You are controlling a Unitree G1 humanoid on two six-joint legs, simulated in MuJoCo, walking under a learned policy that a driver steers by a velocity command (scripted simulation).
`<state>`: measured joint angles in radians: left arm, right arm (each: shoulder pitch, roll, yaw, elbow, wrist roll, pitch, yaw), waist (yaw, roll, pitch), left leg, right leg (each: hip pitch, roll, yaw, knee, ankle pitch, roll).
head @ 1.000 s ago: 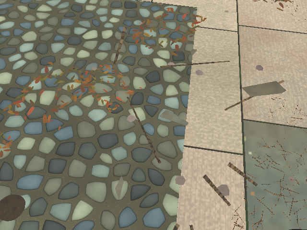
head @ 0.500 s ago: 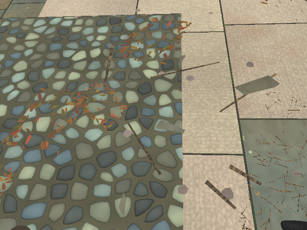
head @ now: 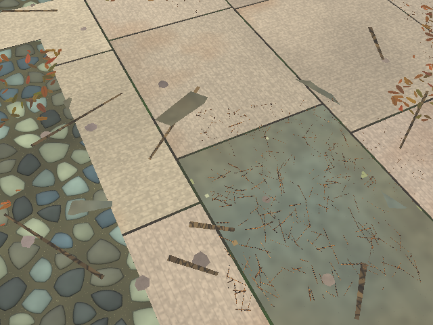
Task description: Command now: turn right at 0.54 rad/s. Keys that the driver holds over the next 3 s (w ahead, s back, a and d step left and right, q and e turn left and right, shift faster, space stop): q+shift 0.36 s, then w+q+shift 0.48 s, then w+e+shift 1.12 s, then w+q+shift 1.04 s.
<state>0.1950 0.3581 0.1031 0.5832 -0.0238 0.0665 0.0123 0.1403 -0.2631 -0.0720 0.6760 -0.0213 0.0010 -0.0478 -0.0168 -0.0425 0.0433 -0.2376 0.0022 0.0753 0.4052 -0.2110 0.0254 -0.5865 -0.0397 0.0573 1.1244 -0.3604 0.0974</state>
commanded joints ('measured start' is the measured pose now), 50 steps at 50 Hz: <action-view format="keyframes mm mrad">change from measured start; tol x32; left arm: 1 -102 6 -19 -122 18 -28 -4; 45 -308 -8 -74 -50 57 -106 -79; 50 200 94 -19 106 41 -97 -26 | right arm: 1 32 -188 -44 -38 6 -1 10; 50 264 -270 -32 126 -22 -75 48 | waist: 1 -39 166 -122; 10 41 -205 -197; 28 -31 -30 -4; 32 -169 464 -23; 35 -80 91 17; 50 198 170 -179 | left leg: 1 178 258 -192 -94 352 228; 15 -372 55 -95 786 -283 -126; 29 18 34 145 216 -171 77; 33 406 353 -825 -263 -495 312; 46 192 152 -300 -337 307 186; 50 276 146 -148 248 1095 118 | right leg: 1 -17 -12 -13 -141 -72 3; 9 720 -276 181 -686 702 -218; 26 492 -346 -49 -962 -226 -247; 30 260 -154 -359 -390 -89 -147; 33 -542 -7 -30 236 -164 -68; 45 8 8 -131 -492 378 -79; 50 515 148 -220 -506 133 -214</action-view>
